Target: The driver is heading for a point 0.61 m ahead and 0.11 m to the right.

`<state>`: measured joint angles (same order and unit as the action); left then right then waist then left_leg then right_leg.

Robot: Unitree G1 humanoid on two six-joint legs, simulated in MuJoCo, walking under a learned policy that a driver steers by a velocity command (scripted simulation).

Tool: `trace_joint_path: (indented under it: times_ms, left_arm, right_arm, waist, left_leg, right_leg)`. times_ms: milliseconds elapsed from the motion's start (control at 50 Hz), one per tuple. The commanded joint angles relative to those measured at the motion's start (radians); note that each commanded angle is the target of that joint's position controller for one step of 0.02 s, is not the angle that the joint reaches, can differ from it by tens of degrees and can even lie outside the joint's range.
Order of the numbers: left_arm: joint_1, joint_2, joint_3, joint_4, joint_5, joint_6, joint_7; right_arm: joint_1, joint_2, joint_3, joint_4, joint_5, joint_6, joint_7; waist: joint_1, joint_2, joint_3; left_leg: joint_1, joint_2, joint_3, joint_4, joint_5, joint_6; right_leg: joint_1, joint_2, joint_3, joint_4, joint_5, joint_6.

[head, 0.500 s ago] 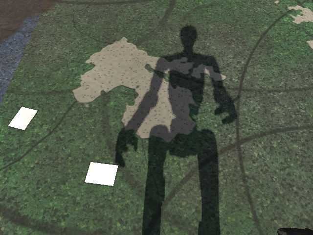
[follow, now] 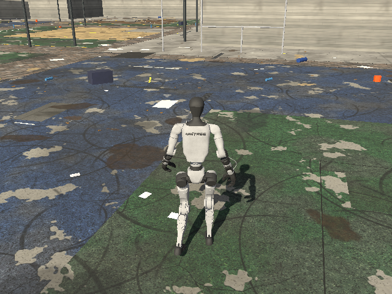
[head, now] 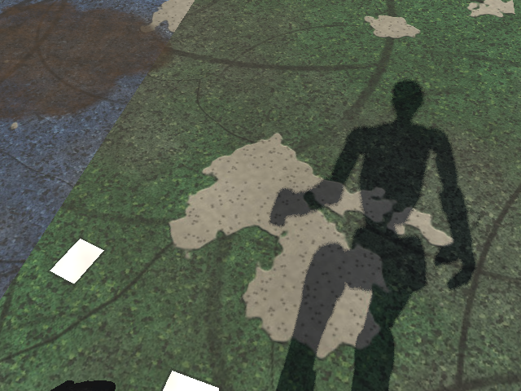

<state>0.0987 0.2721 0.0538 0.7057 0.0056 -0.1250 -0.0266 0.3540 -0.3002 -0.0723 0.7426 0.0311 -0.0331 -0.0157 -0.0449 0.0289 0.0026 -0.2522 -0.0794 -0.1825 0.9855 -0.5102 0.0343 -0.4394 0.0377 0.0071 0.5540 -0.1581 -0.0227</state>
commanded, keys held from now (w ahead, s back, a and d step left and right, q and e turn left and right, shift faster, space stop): w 0.28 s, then w+e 0.56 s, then no key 0.16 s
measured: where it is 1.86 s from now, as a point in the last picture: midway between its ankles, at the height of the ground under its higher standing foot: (270, 335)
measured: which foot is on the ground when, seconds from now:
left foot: up 0.00-0.40, down 0.42-0.94, up 0.96-1.00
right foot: down 0.00-0.42, up 0.44-0.92, down 0.94-1.00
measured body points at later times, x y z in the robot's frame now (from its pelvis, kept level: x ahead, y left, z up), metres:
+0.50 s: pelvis +0.26 +0.05 +0.00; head +0.29 +0.06 +0.45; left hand +0.25 +0.33 -0.13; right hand +0.49 -0.19 -0.06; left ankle +0.33 +0.15 -0.72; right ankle +0.11 -0.11 -0.66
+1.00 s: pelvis +0.50 -0.02 -0.01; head +0.55 -0.04 +0.44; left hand +0.77 +0.17 -0.09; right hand +0.47 -0.31 -0.14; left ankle +0.35 +0.16 -0.65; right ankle +0.58 -0.12 -0.72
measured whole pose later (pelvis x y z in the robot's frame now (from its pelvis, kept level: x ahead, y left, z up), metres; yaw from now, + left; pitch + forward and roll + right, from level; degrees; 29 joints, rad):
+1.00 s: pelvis +0.50 -0.02 -0.01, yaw -16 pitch +2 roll +2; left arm 0.06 0.29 0.05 0.67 0.01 -0.03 -0.04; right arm 0.29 -0.29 -0.06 0.85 0.01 -0.06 -0.01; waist -0.05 -0.02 0.08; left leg -0.16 0.06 0.09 0.99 -0.56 -0.05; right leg -0.52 0.01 -0.04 0.63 -0.14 -0.08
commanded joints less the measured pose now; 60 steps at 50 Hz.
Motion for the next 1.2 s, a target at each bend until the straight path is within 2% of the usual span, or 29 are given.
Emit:
trace_joint_path:
  times_ms: [20,40,100,220,340,380,400,420,440,460,480,500,520,560,660,740,820,840,880,920,940,960,980,1000,1020,1040,1060,1120,1200]
  left_arm:
    - [0.190,0.130,0.042,-0.005,0.000,0.010,0.003]
    - [0.161,0.111,0.034,0.002,0.005,0.014,0.004]
    - [0.157,0.091,0.024,0.022,0.001,0.009,0.008]
    - [0.200,0.166,0.040,0.067,-0.018,0.020,0.017]
    - [0.295,0.186,0.040,0.123,-0.037,0.048,0.018]
    - [0.282,0.208,0.046,0.129,-0.039,0.060,0.024]
    - [0.269,0.206,0.044,0.127,-0.040,0.063,0.026]
    - [0.266,0.172,0.031,0.120,-0.030,0.060,0.026]
    - [0.260,0.090,0.000,0.083,0.004,0.054,0.027]
    - [0.377,0.031,-0.016,0.073,-0.025,0.039,0.027]
    - [0.318,0.143,0.013,0.088,-0.048,0.036,0.028]
    - [0.248,0.168,0.024,0.068,-0.053,0.037,0.026]
    - [0.220,0.152,0.025,0.068,-0.045,0.043,0.030]
    - [0.228,0.119,0.028,0.071,-0.035,0.064,0.028]
    - [0.165,0.069,0.023,0.036,-0.030,0.095,0.024]
    - [0.052,0.049,0.011,-0.001,-0.027,0.087,-0.001]
    - [-0.070,0.049,0.004,-0.061,-0.026,0.088,-0.024]
    - [-0.087,0.055,0.006,-0.075,-0.027,0.089,-0.029]
    - [-0.077,0.071,0.016,-0.092,-0.015,0.087,-0.036]
    - [0.118,0.133,0.052,-0.051,-0.007,0.082,-0.033]
    - [0.233,0.194,0.079,-0.021,-0.004,0.085,-0.015]
    - [0.276,0.301,0.092,-0.014,0.005,0.094,0.011]
    - [0.255,0.284,0.072,-0.055,0.012,0.086,0.005]
    - [0.248,0.213,0.055,-0.050,0.011,0.087,-0.004]
    - [0.189,0.180,0.046,-0.037,-0.004,0.082,-0.005]
    - [0.133,0.143,0.035,-0.033,-0.013,0.077,-0.004]
    - [0.087,0.118,0.026,-0.033,-0.010,0.077,0.000]
    - [0.023,0.117,0.025,-0.024,0.017,0.066,0.000]
    - [-0.008,0.115,0.022,0.011,0.017,0.073,0.018]
  right_arm:
    - [-0.050,-0.127,-0.017,-0.096,-0.007,-0.022,-0.003]
    - [-0.097,-0.114,-0.017,-0.111,-0.021,-0.026,0.000]
    - [-0.081,-0.061,-0.009,-0.111,-0.015,-0.026,0.014]
    - [-0.241,-0.008,0.020,-0.150,-0.022,-0.037,0.028]
    - [-0.385,-0.030,0.015,-0.196,-0.009,-0.054,0.049]
    - [-0.333,-0.061,0.001,-0.185,-0.011,-0.063,0.052]
    - [-0.244,-0.088,-0.016,-0.158,-0.016,-0.064,0.046]
    - [-0.103,-0.138,-0.040,-0.122,-0.027,-0.064,0.035]
    - [0.078,-0.222,-0.061,-0.103,-0.044,-0.057,0.020]
    - [0.087,-0.247,-0.060,-0.090,-0.050,-0.047,0.027]
    - [0.058,-0.152,-0.038,-0.091,-0.037,-0.047,0.029]
    - [0.002,-0.112,-0.023,-0.089,-0.028,-0.051,0.029]
    - [-0.061,-0.084,-0.013,-0.088,-0.031,-0.055,0.033]
    - [-0.134,-0.050,-0.008,-0.076,-0.042,-0.067,0.036]
    - [-0.139,-0.078,-0.026,-0.025,-0.048,-0.088,0.021]
    - [-0.118,-0.113,-0.036,0.002,-0.042,-0.078,0.008]
    - [-0.055,-0.147,-0.048,0.039,-0.023,-0.056,0.003]
    - [-0.046,-0.154,-0.051,0.046,-0.017,-0.049,0.003]
    - [-0.053,-0.174,-0.054,0.055,-0.010,-0.031,-0.002]
    - [-0.075,-0.189,-0.054,0.053,-0.002,-0.014,-0.010]
    - [-0.059,-0.167,-0.042,0.052,-0.007,-0.019,-0.012]
    - [0.012,-0.052,-0.006,0.018,-0.069,-0.034,-0.001]
    - [0.084,-0.057,0.014,0.030,-0.043,-0.054,0.013]
    - [-0.011,-0.146,-0.013,0.046,0.000,-0.055,0.018]
    - [-0.080,-0.124,-0.006,0.019,0.012,-0.053,0.015]
    - [-0.111,-0.110,-0.003,0.030,-0.007,-0.046,0.001]
    - [-0.111,-0.116,-0.009,0.036,-0.020,-0.030,-0.009]
    - [-0.035,-0.081,-0.008,0.064,-0.026,0.013,-0.022]
    - [-0.091,-0.052,0.003,0.066,-0.036,0.028,-0.029]
  waist:
    - [0.115,-0.107,-0.069]
    - [0.102,-0.093,-0.017]
    - [0.059,-0.140,-0.017]
    - [0.097,-0.108,0.015]
    - [0.128,-0.112,0.054]
    - [0.078,-0.121,0.034]
    - [0.024,-0.112,-0.016]
    - [-0.042,-0.091,-0.116]
    - [-0.105,0.066,-0.287]
    - [-0.042,0.309,-0.383]
    - [-0.067,0.170,-0.267]
    - [-0.053,0.132,-0.148]
    - [-0.020,0.077,-0.092]
    - [0.034,0.099,-0.028]
    - [0.055,0.034,0.024]
    - [0.018,0.017,0.055]
    - [-0.023,0.004,0.095]
    - [-0.024,0.008,0.098]
    - [0.006,0.028,0.079]
    - [0.120,0.045,-0.052]
    - [0.177,0.004,-0.127]
    - [0.110,-0.273,-0.249]
    - [0.100,-0.269,-0.497]
    - [0.153,-0.096,-0.464]
    - [0.127,-0.100,-0.302]
    - [0.099,-0.039,-0.194]
    - [0.063,-0.048,-0.150]
    - [-0.003,-0.083,-0.141]
    - [0.004,-0.116,-0.138]
  left_leg:
    - [-0.518,0.094,0.028,0.298,0.098,-0.011]
    - [-0.502,0.118,0.033,0.241,0.144,-0.010]
    - [-0.412,0.159,0.075,0.116,0.187,-0.012]
    - [-0.381,0.171,0.142,-0.237,0.419,-0.037]
    - [-0.289,0.122,0.164,-0.439,0.468,-0.020]
    - [-0.184,0.103,0.170,-0.498,0.435,0.001]
    - [-0.037,0.085,0.186,-0.537,0.442,0.022]
    - [0.192,0.124,0.156,-0.522,0.458,0.053]
    - [0.483,0.356,-0.081,-0.489,0.482,0.116]
    - [0.648,0.519,-0.469,-0.618,0.254,0.240]
    - [0.552,0.479,-0.440,-0.668,0.128,0.212]
    - [0.437,0.445,-0.293,-0.689,0.149,0.179]
    - [0.325,0.402,-0.196,-0.720,0.229,0.161]
    - [0.175,0.350,-0.049,-0.789,0.349,0.147]
    - [0.131,0.349,0.141,-0.854,0.553,0.163]
    - [0.151,0.327,0.273,-0.867,0.574,0.138]
    - [0.261,0.362,0.330,-0.842,0.595,0.120]
    - [0.296,0.371,0.341,-0.820,0.629,0.112]
    - [0.321,0.370,0.363,-0.701,0.970,0.092]
    - [0.298,0.326,0.387,-0.423,1.208,0.047]
    - [0.160,0.274,0.405,-0.212,1.058,-0.004]
    - [-0.191,0.150,0.400,0.162,0.143,-0.071]
    - [-0.342,0.043,0.178,0.424,-0.226,-0.101]
    - [-0.349,0.104,0.085,0.432,-0.152,-0.089]
    - [-0.408,0.145,0.115,0.359,-0.089,-0.076]
    - [-0.400,0.177,0.128,0.283,-0.029,-0.078]
    - [-0.334,0.196,0.125,0.230,0.018,-0.080]
    - [-0.158,0.189,0.131,0.121,0.103,-0.096]
    - [-0.100,0.187,0.134,-0.129,0.235,-0.105]
  right_leg:
    - [0.514,-0.351,0.529,-0.283,-0.287,-0.180]
    - [0.426,-0.314,0.441,-0.299,-0.164,-0.180]
    - [0.341,-0.261,0.302,-0.348,0.024,-0.184]
    - [0.317,-0.244,0.143,-0.409,0.160,-0.189]
    - [0.371,-0.273,0.143,-0.353,0.192,-0.159]
    - [0.385,-0.283,0.159,-0.288,0.260,-0.138]
    - [0.361,-0.252,0.133,-0.192,0.369,-0.115]
    - [0.274,-0.195,0.092,-0.009,0.370,-0.081]
    - [0.064,-0.111,0.035,0.328,0.033,-0.033]
    - [-0.226,-0.009,0.059,0.590,-0.442,0.000]
    - [-0.316,-0.061,0.124,0.695,-0.405,0.002]
    - [-0.347,-0.096,0.109,0.697,-0.309,-0.003]
    - [-0.309,-0.131,0.096,0.672,-0.232,0.004]
    - [-0.226,-0.172,0.100,0.614,-0.138,0.016]
    - [-0.267,-0.180,0.111,0.497,0.012,0.044]
    - [-0.236,-0.164,0.053,0.265,0.192,0.033]
    - [-0.253,-0.150,-0.003,0.131,0.170,-0.003]
    - [-0.256,-0.143,-0.017,0.112,0.135,-0.016]
    - [-0.171,-0.084,-0.066,0.073,0.041,-0.046]
    - [0.104,0.006,-0.105,-0.005,0.078,-0.090]
    - [0.347,-0.007,-0.052,-0.055,0.298,-0.120]
    - [0.703,-0.270,0.274,0.057,0.826,-0.233]
    - [0.859,-0.482,0.665,-0.048,0.845,-0.430]
    - [0.780,-0.422,0.518,-0.083,0.845,-0.378]
    - [0.654,-0.370,0.376,-0.092,0.779,-0.327]
    - [0.508,-0.322,0.307,-0.127,0.707,-0.283]
    - [0.385,-0.296,0.261,-0.166,0.668,-0.265]
    - [0.191,-0.261,0.162,-0.237,0.678,-0.261]
    - [0.163,-0.223,0.092,-0.264,0.529,-0.230]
